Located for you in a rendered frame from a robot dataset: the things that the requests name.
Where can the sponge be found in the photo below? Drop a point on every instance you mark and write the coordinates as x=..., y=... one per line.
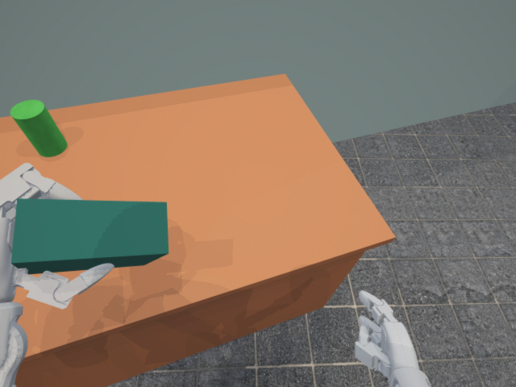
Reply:
x=70, y=235

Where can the left robot hand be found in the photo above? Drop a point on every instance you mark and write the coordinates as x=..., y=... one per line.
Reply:
x=50, y=288

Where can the right robot forearm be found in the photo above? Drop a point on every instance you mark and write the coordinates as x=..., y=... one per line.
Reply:
x=408, y=377

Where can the table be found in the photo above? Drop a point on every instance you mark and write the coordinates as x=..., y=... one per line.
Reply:
x=265, y=221

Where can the left robot forearm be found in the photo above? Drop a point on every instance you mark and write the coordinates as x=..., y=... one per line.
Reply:
x=13, y=342

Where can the right robot hand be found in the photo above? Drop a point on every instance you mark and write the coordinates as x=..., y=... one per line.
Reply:
x=390, y=347

